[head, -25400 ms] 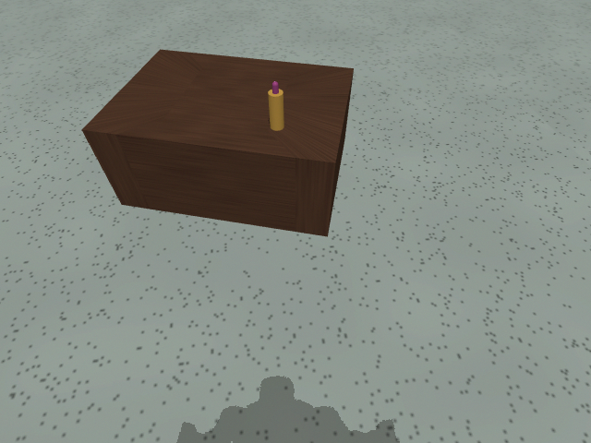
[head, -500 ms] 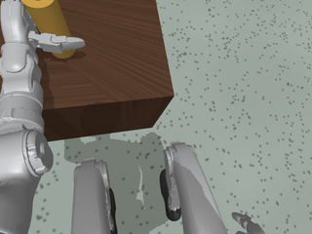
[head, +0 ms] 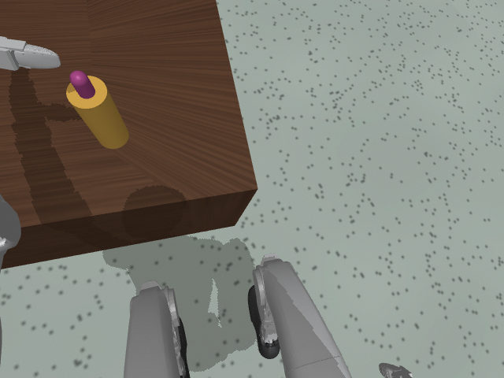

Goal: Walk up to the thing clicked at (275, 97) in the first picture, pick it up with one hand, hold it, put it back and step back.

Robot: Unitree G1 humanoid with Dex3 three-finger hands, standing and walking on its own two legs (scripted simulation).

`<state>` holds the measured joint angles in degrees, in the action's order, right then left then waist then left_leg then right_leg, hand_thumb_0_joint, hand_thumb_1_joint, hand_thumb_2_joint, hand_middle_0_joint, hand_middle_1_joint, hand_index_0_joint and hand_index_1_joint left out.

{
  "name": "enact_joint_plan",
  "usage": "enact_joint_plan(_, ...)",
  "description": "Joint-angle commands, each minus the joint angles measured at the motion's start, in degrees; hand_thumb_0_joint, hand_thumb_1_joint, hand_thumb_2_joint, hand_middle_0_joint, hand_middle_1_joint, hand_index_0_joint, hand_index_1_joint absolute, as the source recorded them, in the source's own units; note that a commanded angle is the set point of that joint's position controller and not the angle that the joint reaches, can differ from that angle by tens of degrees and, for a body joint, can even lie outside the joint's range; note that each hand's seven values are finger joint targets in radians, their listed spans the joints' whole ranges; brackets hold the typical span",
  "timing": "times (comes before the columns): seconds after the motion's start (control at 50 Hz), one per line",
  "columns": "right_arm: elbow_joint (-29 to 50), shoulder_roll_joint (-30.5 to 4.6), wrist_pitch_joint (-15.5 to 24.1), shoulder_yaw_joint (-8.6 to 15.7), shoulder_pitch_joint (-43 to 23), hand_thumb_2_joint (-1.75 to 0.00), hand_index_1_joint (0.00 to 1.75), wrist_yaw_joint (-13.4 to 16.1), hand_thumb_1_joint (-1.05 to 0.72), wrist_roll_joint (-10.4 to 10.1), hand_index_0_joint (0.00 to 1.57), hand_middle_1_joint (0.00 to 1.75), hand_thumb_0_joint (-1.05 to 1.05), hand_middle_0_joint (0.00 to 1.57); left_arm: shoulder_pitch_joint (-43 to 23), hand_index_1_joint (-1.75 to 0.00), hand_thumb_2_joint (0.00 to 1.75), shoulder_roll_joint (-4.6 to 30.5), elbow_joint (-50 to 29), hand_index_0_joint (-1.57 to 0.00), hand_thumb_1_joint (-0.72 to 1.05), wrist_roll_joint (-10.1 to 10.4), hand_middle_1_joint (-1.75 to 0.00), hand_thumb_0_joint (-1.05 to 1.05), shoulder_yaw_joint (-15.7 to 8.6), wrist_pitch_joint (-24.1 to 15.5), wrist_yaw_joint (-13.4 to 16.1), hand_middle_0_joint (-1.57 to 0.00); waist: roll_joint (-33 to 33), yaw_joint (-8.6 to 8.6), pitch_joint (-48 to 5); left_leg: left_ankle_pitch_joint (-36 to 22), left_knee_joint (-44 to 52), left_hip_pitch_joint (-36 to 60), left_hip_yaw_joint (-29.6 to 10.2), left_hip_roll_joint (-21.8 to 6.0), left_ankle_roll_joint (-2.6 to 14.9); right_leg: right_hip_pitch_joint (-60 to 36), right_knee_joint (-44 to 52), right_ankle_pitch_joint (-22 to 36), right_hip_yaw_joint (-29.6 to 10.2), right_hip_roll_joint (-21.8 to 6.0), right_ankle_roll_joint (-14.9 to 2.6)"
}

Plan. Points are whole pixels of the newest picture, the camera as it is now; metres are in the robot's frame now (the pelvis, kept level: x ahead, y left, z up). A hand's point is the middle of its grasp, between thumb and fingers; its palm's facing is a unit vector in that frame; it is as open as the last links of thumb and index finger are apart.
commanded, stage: home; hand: left
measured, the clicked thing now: (98, 110) +0.55 +0.15 -0.07
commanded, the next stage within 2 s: none
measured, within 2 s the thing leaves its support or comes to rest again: neither
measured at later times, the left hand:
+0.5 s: hand out of the picture +0.47 +0.24 +0.08, palm faces +0.14 -0.93 -0.34, open 17.2 cm
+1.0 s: hand (19, 336) +0.24 +0.19 +0.08, palm faces +0.18 -0.95 -0.26, open 17.2 cm
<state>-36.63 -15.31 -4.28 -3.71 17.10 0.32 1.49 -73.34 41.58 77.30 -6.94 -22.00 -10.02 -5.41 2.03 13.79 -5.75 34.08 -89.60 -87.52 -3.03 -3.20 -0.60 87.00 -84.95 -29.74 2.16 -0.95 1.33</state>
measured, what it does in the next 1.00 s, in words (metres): rises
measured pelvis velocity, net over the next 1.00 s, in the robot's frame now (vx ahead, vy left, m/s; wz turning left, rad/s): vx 0.07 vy -0.01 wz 0.05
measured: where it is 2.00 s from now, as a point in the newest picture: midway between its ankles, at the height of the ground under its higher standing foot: (223, 349)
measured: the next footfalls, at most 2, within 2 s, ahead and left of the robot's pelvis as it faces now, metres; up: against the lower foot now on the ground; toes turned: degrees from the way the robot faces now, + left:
none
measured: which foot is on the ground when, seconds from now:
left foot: down 0.00-1.00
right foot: down 0.00-1.00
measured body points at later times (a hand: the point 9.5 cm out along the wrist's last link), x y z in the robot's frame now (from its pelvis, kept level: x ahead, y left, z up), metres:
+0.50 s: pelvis +0.05 +0.01 +0.13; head +0.15 +0.02 +0.57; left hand +0.46 +0.29 +0.10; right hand +0.06 -0.26 +0.02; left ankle +0.05 +0.12 -0.55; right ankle +0.08 -0.14 -0.55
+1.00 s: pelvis +0.07 -0.01 +0.16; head +0.10 -0.01 +0.61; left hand +0.23 +0.24 +0.10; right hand +0.26 -0.23 +0.07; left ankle +0.05 +0.12 -0.55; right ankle +0.08 -0.14 -0.55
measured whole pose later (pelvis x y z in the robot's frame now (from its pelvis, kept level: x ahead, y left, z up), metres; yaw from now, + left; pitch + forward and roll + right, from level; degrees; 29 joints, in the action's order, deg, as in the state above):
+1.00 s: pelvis +0.07 -0.01 +0.16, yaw +3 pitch +5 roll -1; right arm -32.6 -11.8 -0.7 -1.3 10.2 8.0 -2.2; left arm 15.1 10.7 20.5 2.2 0.6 5.8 7.6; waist 1.5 -0.4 -3.2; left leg 23.0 -42.8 -25.2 -0.6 -2.1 -1.2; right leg 25.7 -41.2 -20.9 2.2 -1.9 1.1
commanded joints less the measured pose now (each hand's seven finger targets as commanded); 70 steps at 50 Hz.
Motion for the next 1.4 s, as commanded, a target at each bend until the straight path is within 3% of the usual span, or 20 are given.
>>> enact_joint_plan(0.0, 1.68, -11.0, -1.55, 3.18, 14.5, -0.9, 0.3, 0.27, -0.9, 0.1, 0.2, 0.3, 0.0, 0.2, -20.96, -0.07, 0.1, 19.66, -12.66, -0.06, -0.48, -1.48, -0.07, 0.0, -2.72, -0.55, 3.37, -0.06, 11.63, -1.1, -40.98, -23.11, 16.36, 33.02, -0.11, 0.52, 1.34, -31.04, 15.03, 19.25, 0.04, 1.47, -3.47)
enact_joint_plan(0.04, 1.82, -10.67, -1.8, 3.47, 14.54, -0.9, 0.3, 0.37, -0.89, -0.33, 0.2, 0.3, 0.0, 0.2, -20.83, -0.07, 0.09, 18.59, -14.3, -0.06, -0.49, -1.28, -0.07, 0.0, -1.79, 0.2, 4.51, -0.06, 12.2, -0.87, -41.08, -24.17, 19.02, 37.53, 0.1, 0.25, 1.36, -33.97, 18.27, 20.04, -0.01, 1.63, -3.3)
enact_joint_plan(0.14, 0.5, -10.9, -1.21, 3.62, 15.36, -0.9, 0.3, 1.01, -0.89, -0.76, 0.2, 0.3, 0.0, 0.2, -12.65, -0.05, 0.06, 14.19, -7.26, -0.05, -0.55, -1.1, -0.05, 0.0, 1.18, 1.98, 7.45, -0.05, 12.47, -0.6, -31.29, -26.59, 25.71, 44.71, -0.26, -0.37, 0.55, -33.96, 25.15, 19.2, 0.78, 2.0, -3.54)
enact_joint_plan(0.3, 1.42, -10.15, -0.34, 5.12, 14.39, -0.9, 0.3, 1.77, -0.9, -2.02, 0.2, 0.3, 0.0, 0.2, 6.87, -0.06, 0.07, 2.56, -5.4, -0.05, -0.53, 0.77, -0.06, 0.0, 5.67, 4.6, 8.27, -0.05, 6.08, -3.78, -23.34, -28.34, 34.95, 49.62, 1.25, -0.05, 0.45, -44.4, 33.84, 22.16, 1.54, 2.51, -3.71)
enact_joint_plan(0.34, 1.98, -10.08, -0.17, 5.99, 13.66, -0.9, 0.3, 1.88, -0.9, -2.51, 0.2, 0.3, 0.0, 0.2, 9.47, -0.06, 0.07, 1.77, -11.43, -0.05, -0.53, 1.48, -0.06, 0.0, 5.77, 4.87, 8.33, -0.05, 7.69, -5.52, -25.14, -31.47, 36.84, 53.85, 1.59, 0.11, -0.02, -46.87, 35.09, 23.57, 1.48, 2.43, -3.86)
enact_joint_plan(0.36, 2.77, -9.82, -0.08, 6.28, 12.53, -0.9, 0.3, 2.1, -0.9, -2.73, 0.2, 0.3, 0.0, 0.2, 12.89, -0.06, 0.08, -0.66, -12.54, -0.05, -0.51, 2.03, -0.06, 0.0, 6.91, 5.22, 8.34, -0.06, 6.7, -5.75, -22.92, -29.63, 38.37, 53.76, 1.88, 0.19, -0.17, -47.82, 36.33, 22.63, 1.64, 2.55, -3.74)
enact_joint_plan(0.44, 4.17, -8.92, 0.62, 7.07, 9.77, -0.9, 0.3, 3.6, -0.9, -3.75, 0.2, 0.3, 0.0, 0.2, 21.08, -0.07, 0.09, -2.21, -22.72, -0.06, -0.5, 3.72, -0.07, 0.0, 7.21, 5.99, 9.92, -0.06, 3.68, -7.36, -22.33, -26.15, 42.54, 54.26, 2.96, 1.1, 0.36, -56.58, 40.25, 23.16, 0.92, 2.18, -3.05)
enact_joint_plan(0.5, 5.21, -8.07, 1.37, 7.1, 7.71, -0.9, 0.3, 4.76, -0.9, -4.22, 0.2, 0.3, 0.0, 0.2, 27.6, -0.07, 0.09, -4.83, -30.91, -0.06, -0.5, 5.1, -0.07, 0.0, 7.95, 6.31, 11.25, -0.06, 3.67, -8.64, -20.52, -27.62, 45.09, 57.72, 3.41, 1.42, 0.22, -59.48, 42.24, 24.66, 0.98, 2.07, -2.92)
enact_joint_plan(0.64, 7.3, -6.27, 3.4, 6.45, 2.04, -0.9, 0.3, 7.15, -0.9, -3.82, 0.2, 0.3, 0.0, 0.2, 46.58, -0.07, 0.08, -13.37, -46.7, -0.06, -0.51, 7.3, -0.07, 0.0, 11.94, 7.78, 13.4, -0.06, 3.83, -10.4, -15.58, -29.15, 49.3, 64.43, 3.99, 1.54, -0.01, -62.75, 45.24, 26.06, 1.18, 1.83, -2.82)
enact_joint_plan(0.68, 7.88, -5.33, 3.91, 5.97, 0.37, -0.9, 0.3, 7.48, -0.9, -3.63, 0.2, 0.3, 0.0, 0.2, 52.76, -0.06, 0.07, -18.06, -49.06, -0.06, -0.52, 8.0, -0.06, 0.0, 15.04, 8.55, 13.36, -0.06, 2.93, -10.28, -13.14, -28.98, 50.19, 64.58, 4.29, 1.68, 0.05, -63.65, 45.96, 25.95, 1.38, 1.74, -2.7)
enact_joint_plan(0.72, 8.14, -5.27, 4.27, 5.98, -1.48, -0.9, 0.3, 8.07, -0.9, -3.46, 0.2, 0.3, 0.0, 0.2, 55.76, -0.06, 0.08, -17.75, -53.21, -0.06, -0.51, 8.21, -0.06, 0.0, 15.02, 9.14, 13.68, -0.06, 2.82, -10.99, -13.83, -29.74, 50.48, 65.7, 4.65, 1.96, 0.23, -65.4, 46.41, 27.08, 1.21, 1.42, -2.42)
enact_joint_plan(0.78, 9.47, -4.23, 4.77, 5.52, -4.02, -0.9, 0.3, 8.07, -0.9, -3.41, 0.2, 0.3, 0.0, 0.2, 68.69, -0.06, 0.07, -22.4, -56.93, -0.06, -0.53, 8.81, -0.06, 0.0, 18.42, 10.53, 13.43, -0.06, -0.13, -11.8, -9.57, -29.35, 51.35, 64.86, 5.1, 2.32, 0.51, -66.65, 47.68, 27.15, 1.5, 1.26, -1.92)
enact_joint_plan(0.8, 9.33, -4.47, 4.92, 5.58, -4.74, -0.9, 0.3, 8.28, -0.9, -3.35, 0.2, 0.3, 0.0, 0.2, 67.6, -0.07, 0.09, -21.51, -59.02, -0.06, -0.49, 8.84, -0.07, 0.0, 18.05, 10.92, 13.51, -0.06, -0.02, -11.73, -10.26, -29.17, 51.44, 65.42, 5.3, 2.39, 0.59, -67.13, 47.89, 27.26, 1.27, 1.14, -1.84)
enact_joint_plan(0.88, 10.3, -3.76, 5.49, 5.16, -7.61, -0.9, 0.3, 8.36, -0.9, -3.33, 0.2, 0.3, 0.0, 0.2, 79.43, -0.06, 0.08, -24.61, -64.71, -0.05, -0.5, 9.26, -0.06, 0.0, 20.7, 12.74, 13.27, -0.06, -1.99, -12.17, -6.68, -28.34, 52.48, 65.53, 5.27, 2.5, 0.65, -67.14, 48.57, 25.65, 1.83, 1.29, -1.58)
enact_joint_plan(0.9, 10.78, -3.72, 5.58, 5.1, -8.16, -0.9, 0.3, 8.34, -0.9, -3.39, 0.2, 0.3, 0.0, 0.2, 81.69, -0.06, 0.06, -23.73, -66.71, -0.05, -0.54, 9.29, -0.06, 0.0, 19.86, 12.94, 13.45, -0.05, -1.48, -12.63, -5.78, -28.07, 52.47, 65.43, 5.35, 2.64, 0.68, -67.34, 48.9, 25.32, 1.77, 1.15, -1.5)
enact_joint_plan(1.04, 11.39, -3.21, 6.69, 4.59, -9.07, -0.9, 0.3, 9.14, -0.9, -2.56, 0.2, 0.3, 0.0, 0.2, 82.77, -0.05, 0.05, -22.75, -74.13, -0.05, -0.56, 8.59, -0.05, 0.0, 19.3, 13.76, 13.51, -0.05, -1.35, -11.68, -5.75, -26.71, 52.01, 66.93, 5.29, 3.08, 1.14, -67.13, 49.05, 24.35, 1.21, 0.56, -1.07)
enact_joint_plan(1.24, 11.65, -2.89, 9.13, 4.7, -9.88, -0.9, 0.3, 8.38, -0.9, -2.21, 0.2, 0.3, 0.0, 0.2, 88.02, -0.05, 0.04, -24.91, -71.87, -0.05, -0.59, 7.76, -0.05, 0.0, 20.33, 14.75, 13.93, -0.05, -0.95, -13.49, -2.38, -21.86, 52.88, 64.85, 4.86, 3.37, 0.88, -66.31, 49.49, 18.47, 1.82, 0.44, -1.36)
enact_joint_plan(1.28, 12.21, -3.05, 9.42, 4.86, -9.95, -0.9, 0.3, 8.07, -0.9, -2.31, 0.2, 0.3, 0.0, 0.2, 94.23, -0.05, 0.04, -25.1, -68.52, -0.05, -0.58, 7.66, -0.05, 0.0, 19.57, 15.1, 13.77, -0.05, -3.32, -13.99, -1.92, -21.08, 52.78, 63.58, 4.67, 3.39, 1.07, -66.67, 49.91, 17.51, 1.98, 0.5, -1.29)
enact_joint_plan(1.3, 12.09, -3.11, 9.72, 4.73, -10.15, -0.9, 0.3, 7.88, -0.9, -2.35, 0.2, 0.3, 0.0, 0.2, 89.82, -0.05, 0.04, -24.97, -71.57, -0.05, -0.58, 7.75, -0.05, 0.0, 20.39, 14.87, 13.72, -0.05, -3.18, -13.48, -1.15, -20.27, 53.04, 63.51, 4.58, 3.34, 1.14, -65.89, 49.78, 16.86, 1.96, 0.53, -1.25)
enact_joint_plan(1.38, 12.06, -2.93, 10.3, 4.83, -9.52, -0.9, 0.3, 7.49, -0.9, -2.46, 0.2, 0.3, 0.0, 0.2, 91.12, -0.05, 0.04, -24.8, -72.0, -0.05, -0.59, 7.6, -0.05, 0.0, 19.85, 14.52, 13.75, -0.04, -2.57, -13.49, -1.08, -18.23, 52.9, 62.88, 4.87, 3.32, 1.15, -65.36, 49.71, 15.03, 1.68, 0.51, -1.28)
